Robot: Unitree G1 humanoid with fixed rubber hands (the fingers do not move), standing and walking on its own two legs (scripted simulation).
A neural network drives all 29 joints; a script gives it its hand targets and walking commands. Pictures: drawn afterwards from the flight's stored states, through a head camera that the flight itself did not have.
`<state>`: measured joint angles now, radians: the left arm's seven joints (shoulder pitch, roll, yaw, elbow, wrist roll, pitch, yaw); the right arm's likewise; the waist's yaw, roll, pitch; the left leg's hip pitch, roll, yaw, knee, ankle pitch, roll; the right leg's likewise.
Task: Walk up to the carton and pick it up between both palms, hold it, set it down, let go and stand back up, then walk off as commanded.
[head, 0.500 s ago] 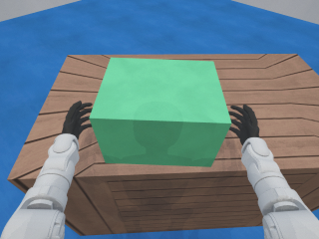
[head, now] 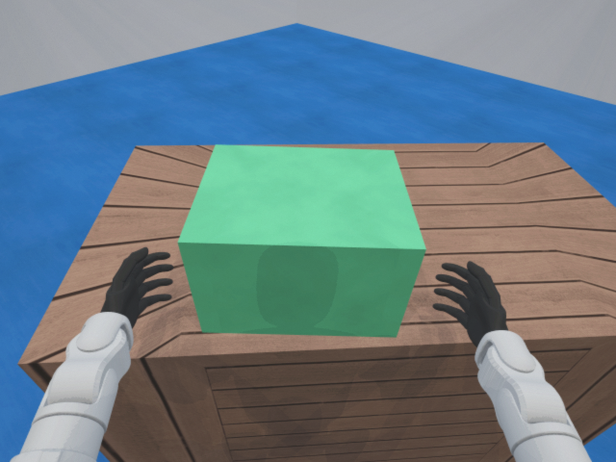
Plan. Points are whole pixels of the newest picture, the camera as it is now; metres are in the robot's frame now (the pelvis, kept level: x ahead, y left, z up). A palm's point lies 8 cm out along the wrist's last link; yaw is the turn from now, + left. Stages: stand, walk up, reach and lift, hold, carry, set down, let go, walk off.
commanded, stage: set down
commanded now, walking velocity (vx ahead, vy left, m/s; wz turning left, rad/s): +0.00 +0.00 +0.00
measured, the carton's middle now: (302, 237) +0.48 +0.00 +0.05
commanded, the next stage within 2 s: none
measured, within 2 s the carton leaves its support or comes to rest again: neither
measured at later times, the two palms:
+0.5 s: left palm (102, 373) +0.23 +0.23 +0.07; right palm (507, 384) +0.21 -0.23 +0.07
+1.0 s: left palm (102, 388) +0.23 +0.24 +0.04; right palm (504, 398) +0.21 -0.23 +0.05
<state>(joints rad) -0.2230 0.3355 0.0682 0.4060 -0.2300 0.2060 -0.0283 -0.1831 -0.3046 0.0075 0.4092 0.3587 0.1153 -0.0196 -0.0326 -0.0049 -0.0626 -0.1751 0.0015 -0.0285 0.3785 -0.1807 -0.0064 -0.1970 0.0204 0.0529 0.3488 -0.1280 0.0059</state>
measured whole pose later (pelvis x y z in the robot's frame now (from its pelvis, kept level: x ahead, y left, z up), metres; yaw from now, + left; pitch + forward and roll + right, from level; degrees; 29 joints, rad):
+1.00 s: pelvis +0.04 +0.00 +0.00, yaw -1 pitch +0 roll +0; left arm 0.37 0.33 0.07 -0.13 -0.24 0.22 -0.02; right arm 0.44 -0.30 -0.03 -0.20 0.27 0.20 -0.02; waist 0.00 -0.01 -0.01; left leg -0.09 0.00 -0.01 0.29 -0.19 -0.01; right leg -0.14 0.02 0.07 0.29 -0.15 0.00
